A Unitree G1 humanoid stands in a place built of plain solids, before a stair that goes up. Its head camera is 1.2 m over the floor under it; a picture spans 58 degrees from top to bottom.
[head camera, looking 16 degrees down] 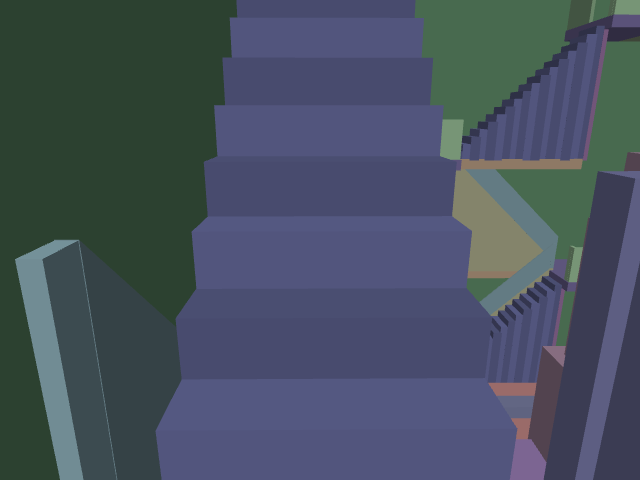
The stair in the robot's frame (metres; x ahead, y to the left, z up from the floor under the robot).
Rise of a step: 0.21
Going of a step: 0.23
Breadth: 0.94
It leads straight ahead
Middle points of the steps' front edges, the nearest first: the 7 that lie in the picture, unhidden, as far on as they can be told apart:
0.95 -0.04 0.42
1.17 -0.04 0.62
1.40 -0.04 0.83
1.63 -0.04 1.04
1.86 -0.04 1.24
2.08 -0.04 1.45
2.31 -0.03 1.66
